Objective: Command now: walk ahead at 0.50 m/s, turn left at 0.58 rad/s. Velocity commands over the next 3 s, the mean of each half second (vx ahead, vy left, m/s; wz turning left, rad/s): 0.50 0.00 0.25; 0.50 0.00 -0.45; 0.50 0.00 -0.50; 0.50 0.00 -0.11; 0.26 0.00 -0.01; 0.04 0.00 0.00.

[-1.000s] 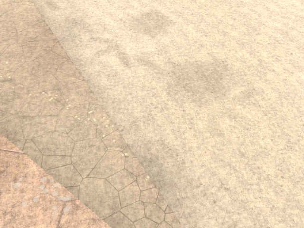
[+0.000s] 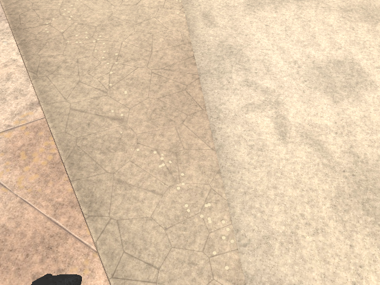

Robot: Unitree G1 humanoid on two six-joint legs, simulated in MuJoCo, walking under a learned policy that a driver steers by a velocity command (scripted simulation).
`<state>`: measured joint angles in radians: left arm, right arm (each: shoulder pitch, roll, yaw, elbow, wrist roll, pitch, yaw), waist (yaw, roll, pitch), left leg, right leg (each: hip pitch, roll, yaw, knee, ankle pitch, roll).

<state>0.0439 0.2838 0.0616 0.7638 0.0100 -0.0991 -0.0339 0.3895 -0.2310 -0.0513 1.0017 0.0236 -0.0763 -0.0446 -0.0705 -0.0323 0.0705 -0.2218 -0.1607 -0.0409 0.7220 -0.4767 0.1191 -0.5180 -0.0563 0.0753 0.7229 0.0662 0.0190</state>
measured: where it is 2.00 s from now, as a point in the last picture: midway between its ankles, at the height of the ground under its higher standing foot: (204, 152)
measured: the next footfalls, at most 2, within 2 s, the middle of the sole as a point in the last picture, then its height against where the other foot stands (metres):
right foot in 0.16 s outside the picture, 0.14 m lower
left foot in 0.58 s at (140, 283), level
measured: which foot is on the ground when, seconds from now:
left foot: down 0.00-0.18, up 0.20-0.56, down 0.58-1.00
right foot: up 0.00-0.14, down 0.16-0.58, up 0.60-1.00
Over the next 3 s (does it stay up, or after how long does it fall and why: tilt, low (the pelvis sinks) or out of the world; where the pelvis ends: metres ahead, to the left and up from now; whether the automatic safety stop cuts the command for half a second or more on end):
stays up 1.32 -0.19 -0.22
